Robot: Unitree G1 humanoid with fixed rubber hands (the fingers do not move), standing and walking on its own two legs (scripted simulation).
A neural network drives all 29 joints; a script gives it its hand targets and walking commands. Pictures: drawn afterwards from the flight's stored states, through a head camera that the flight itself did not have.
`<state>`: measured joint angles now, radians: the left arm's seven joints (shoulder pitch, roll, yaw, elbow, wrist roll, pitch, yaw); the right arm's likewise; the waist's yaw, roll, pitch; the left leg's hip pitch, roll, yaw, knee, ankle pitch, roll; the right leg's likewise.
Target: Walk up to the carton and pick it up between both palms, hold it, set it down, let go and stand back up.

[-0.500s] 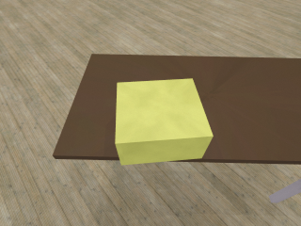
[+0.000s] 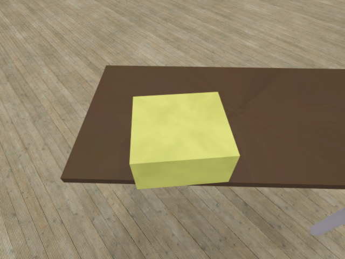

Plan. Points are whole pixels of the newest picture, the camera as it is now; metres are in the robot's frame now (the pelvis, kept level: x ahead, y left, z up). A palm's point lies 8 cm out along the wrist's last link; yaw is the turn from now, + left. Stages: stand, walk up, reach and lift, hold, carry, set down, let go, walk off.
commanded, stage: stand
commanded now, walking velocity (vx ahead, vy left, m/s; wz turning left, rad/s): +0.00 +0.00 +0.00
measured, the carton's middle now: (179, 138) +0.45 +0.00 -0.03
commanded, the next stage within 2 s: walk up in 0.66 s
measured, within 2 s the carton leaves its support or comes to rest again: neither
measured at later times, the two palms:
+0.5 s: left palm out of the picture -0.03 +0.19 -0.15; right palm out of the picture -0.04 -0.20 -0.15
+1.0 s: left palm out of the picture -0.02 +0.21 -0.16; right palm out of the picture -0.02 -0.23 -0.16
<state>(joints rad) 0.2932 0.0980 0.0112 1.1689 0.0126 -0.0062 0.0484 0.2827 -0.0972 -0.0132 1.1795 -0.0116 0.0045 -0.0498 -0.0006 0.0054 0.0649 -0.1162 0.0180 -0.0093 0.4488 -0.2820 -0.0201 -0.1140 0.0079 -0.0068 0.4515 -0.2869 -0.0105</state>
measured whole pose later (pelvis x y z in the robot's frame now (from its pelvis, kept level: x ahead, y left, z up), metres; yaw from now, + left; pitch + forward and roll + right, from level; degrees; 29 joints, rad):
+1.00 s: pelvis -0.01 -0.01 -0.01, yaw +2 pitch -1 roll +0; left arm 0.26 0.14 0.03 1.05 0.02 -0.01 0.06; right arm 0.26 -0.14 -0.03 1.10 0.01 0.05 -0.07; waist 0.01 0.01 0.11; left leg -0.36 0.02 0.02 0.88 -0.51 -0.04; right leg -0.25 0.01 -0.05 0.62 -0.35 -0.03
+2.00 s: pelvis -0.01 -0.01 +0.00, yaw +0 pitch -1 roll -1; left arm 0.29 0.14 0.03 1.12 0.01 0.02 0.05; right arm 0.27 -0.11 -0.02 1.10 -0.02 -0.02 -0.06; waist -0.03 -0.02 0.09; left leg -0.19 0.04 0.05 0.51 -0.31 0.00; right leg -0.26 0.02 -0.04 0.74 -0.43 0.02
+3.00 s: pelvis -0.04 -0.09 +0.00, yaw +2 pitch -1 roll +0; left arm 0.24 0.21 0.07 1.04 0.02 -0.02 -0.01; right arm 0.51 -0.13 -0.04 1.15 -0.03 -0.04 -0.04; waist -0.03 -0.02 0.01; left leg 0.02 0.01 -0.01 0.35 -0.36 -0.01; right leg -0.39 -0.08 -0.08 0.66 -0.33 0.06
